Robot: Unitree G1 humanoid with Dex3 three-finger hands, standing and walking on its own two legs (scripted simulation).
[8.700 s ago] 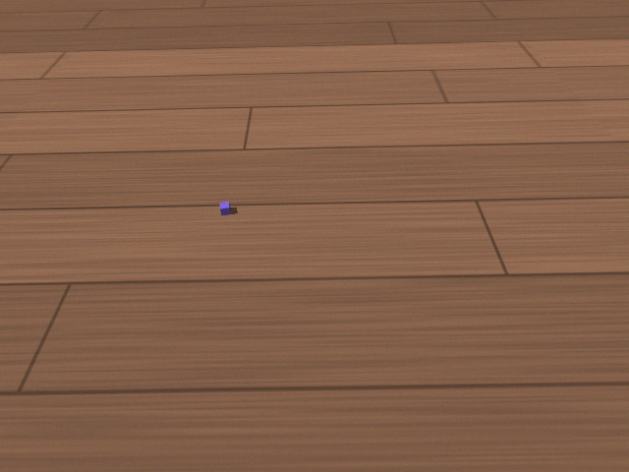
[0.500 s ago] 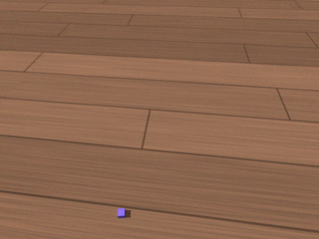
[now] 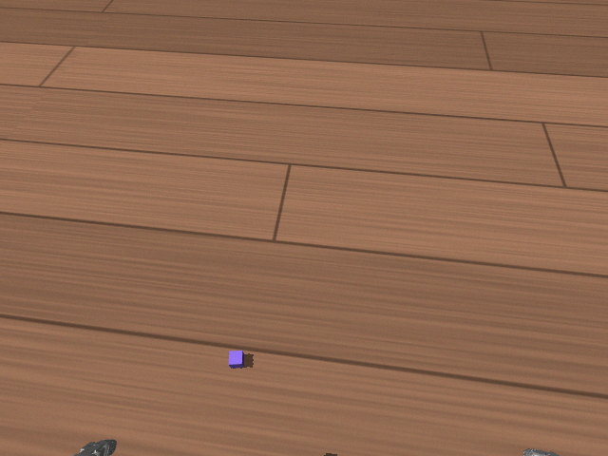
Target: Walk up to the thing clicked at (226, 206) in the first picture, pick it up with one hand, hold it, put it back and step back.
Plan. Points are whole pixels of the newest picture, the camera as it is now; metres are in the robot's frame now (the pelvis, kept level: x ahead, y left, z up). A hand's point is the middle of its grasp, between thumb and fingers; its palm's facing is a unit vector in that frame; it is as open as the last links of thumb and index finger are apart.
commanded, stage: walk up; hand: left
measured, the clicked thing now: (236, 359) +0.45 +0.24 -0.75
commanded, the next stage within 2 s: none
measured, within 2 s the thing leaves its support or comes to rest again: neither
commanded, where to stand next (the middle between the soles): +0.05 +0.00 m, yaw -1 degrees
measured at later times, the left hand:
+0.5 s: hand out of the picture +0.02 +0.29 -0.17, palm faces -0.11 -0.92 -0.38, open 7.3 cm
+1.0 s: hand out of the picture -0.12 +0.29 -0.16, palm faces +0.01 -0.93 -0.36, open 7.3 cm
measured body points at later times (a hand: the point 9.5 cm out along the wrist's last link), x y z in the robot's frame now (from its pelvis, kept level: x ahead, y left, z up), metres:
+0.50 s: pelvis -0.11 +0.03 -0.01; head -0.03 +0.03 +0.43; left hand +0.03 +0.33 -0.14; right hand -0.05 -0.30 -0.13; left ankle -0.05 +0.15 -0.74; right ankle -0.14 -0.11 -0.72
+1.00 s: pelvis -0.25 +0.03 -0.01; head -0.19 +0.05 +0.43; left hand -0.12 +0.34 -0.14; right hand -0.15 -0.28 -0.11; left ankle -0.22 +0.13 -0.74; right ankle -0.24 -0.12 -0.66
